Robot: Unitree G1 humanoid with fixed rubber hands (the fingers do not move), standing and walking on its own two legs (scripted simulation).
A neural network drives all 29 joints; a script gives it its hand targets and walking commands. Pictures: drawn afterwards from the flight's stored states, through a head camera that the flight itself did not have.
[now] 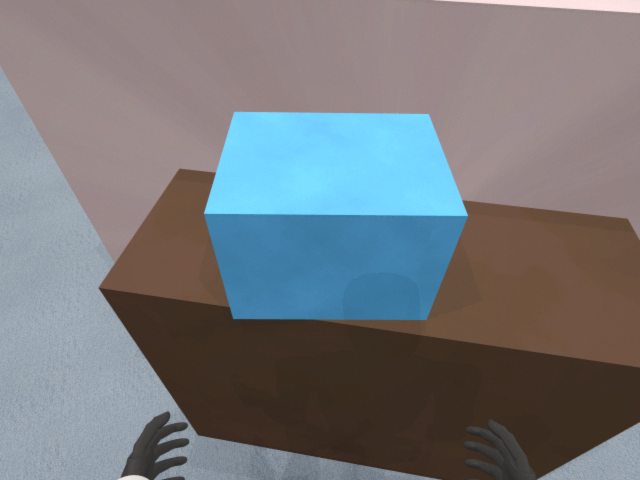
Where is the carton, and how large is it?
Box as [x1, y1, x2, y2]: [204, 112, 467, 319]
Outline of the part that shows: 234,112 204,212 233,318 426,319 467,216 428,114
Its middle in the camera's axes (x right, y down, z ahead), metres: +0.02 -0.03 +0.58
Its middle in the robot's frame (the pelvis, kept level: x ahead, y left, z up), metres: +0.47 +0.04 +0.07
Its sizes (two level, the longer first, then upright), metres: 0.291 0.222 0.216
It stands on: a pedestal, 0.74 m high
